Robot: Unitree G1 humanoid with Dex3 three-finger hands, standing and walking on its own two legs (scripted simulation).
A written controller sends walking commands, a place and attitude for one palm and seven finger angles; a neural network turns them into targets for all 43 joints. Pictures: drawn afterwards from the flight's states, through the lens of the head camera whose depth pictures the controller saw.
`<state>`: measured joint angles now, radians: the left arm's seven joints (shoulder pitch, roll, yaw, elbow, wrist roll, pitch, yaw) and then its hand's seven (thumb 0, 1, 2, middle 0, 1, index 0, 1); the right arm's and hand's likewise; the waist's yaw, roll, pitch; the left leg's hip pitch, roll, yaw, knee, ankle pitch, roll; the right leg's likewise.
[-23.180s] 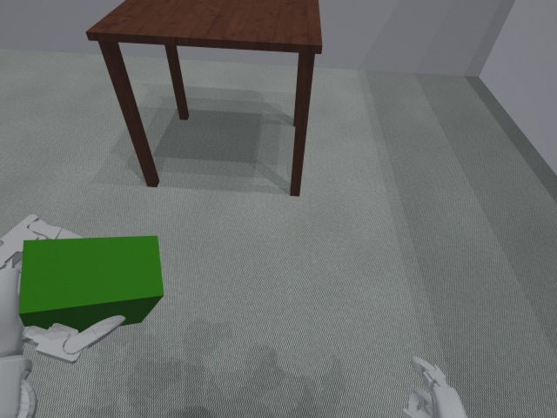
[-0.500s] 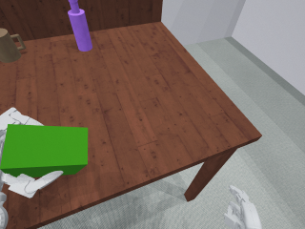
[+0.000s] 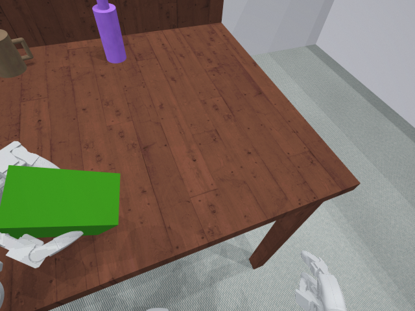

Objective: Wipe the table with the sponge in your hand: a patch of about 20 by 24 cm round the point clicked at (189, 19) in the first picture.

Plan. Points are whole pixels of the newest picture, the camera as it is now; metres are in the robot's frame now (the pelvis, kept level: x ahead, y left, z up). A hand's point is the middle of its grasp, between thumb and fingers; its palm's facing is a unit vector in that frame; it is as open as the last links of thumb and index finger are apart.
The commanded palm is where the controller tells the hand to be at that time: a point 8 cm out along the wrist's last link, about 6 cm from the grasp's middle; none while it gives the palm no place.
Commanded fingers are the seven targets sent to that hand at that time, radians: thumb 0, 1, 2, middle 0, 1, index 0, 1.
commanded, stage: shuffle to correct the standing spot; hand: left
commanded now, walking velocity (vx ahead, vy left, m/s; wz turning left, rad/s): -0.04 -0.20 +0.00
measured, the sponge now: (78, 207) +0.23 +0.20 +0.14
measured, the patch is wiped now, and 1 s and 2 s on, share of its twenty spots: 0.00 0.00 0.00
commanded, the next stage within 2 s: none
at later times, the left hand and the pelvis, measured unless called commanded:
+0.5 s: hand (50, 202) +0.22 +0.23 +0.16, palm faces +0.30 -0.86 -0.42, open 10.5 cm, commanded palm +0.16 +0.27 +0.18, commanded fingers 0.00 0.10 1.30 -1.20 -1.60 -1.20 -1.60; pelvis +0.00 -0.01 +0.00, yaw +0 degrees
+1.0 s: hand (47, 207) +0.22 +0.23 +0.16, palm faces +0.30 -0.86 -0.41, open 10.5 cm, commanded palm +0.16 +0.27 +0.18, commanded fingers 0.00 0.10 1.30 -1.20 -1.60 -1.20 -1.60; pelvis +0.00 -0.01 +0.00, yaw +0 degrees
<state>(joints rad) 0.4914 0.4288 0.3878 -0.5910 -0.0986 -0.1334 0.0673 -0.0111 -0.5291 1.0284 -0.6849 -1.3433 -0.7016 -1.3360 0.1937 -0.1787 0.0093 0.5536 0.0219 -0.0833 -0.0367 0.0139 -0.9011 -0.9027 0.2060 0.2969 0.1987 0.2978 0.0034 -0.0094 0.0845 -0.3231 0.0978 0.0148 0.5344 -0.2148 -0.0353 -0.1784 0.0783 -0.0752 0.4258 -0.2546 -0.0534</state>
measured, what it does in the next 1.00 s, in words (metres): stands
